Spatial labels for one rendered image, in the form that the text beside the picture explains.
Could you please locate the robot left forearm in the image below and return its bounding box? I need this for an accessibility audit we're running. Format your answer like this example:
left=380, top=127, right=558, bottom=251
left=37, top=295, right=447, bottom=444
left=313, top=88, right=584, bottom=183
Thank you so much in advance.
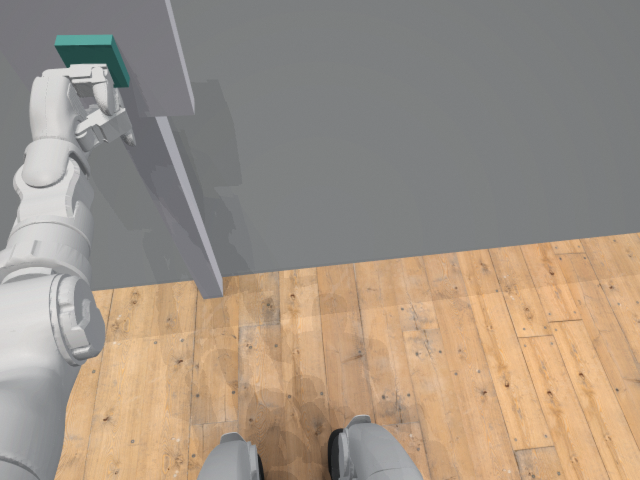
left=0, top=138, right=94, bottom=289

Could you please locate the right robot shin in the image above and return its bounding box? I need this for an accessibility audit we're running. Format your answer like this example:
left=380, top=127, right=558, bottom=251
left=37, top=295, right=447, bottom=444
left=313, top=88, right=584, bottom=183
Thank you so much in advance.
left=339, top=415, right=371, bottom=480

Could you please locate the panel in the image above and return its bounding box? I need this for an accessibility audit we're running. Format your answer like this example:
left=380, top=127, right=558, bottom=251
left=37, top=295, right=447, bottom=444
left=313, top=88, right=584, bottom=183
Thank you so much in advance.
left=0, top=0, right=223, bottom=299

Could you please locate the left robot shin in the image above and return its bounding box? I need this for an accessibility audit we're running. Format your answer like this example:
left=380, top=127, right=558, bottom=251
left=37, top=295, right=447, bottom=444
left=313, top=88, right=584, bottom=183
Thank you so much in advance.
left=220, top=432, right=247, bottom=444

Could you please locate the robot left hand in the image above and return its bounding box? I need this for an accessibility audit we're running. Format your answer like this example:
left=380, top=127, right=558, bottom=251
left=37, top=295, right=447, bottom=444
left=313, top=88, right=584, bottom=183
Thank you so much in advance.
left=29, top=64, right=136, bottom=160

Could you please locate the robot shin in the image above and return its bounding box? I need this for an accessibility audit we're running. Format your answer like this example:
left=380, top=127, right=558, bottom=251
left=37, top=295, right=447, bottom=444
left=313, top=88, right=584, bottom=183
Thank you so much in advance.
left=339, top=415, right=371, bottom=480
left=220, top=432, right=247, bottom=444

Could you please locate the robot left upper arm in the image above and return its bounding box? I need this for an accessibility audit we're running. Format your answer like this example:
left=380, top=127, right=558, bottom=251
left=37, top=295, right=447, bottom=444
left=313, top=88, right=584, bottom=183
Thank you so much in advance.
left=0, top=273, right=105, bottom=480

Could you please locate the button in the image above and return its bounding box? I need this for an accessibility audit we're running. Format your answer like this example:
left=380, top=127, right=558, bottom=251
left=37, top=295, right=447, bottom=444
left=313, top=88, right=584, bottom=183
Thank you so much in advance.
left=54, top=35, right=130, bottom=88

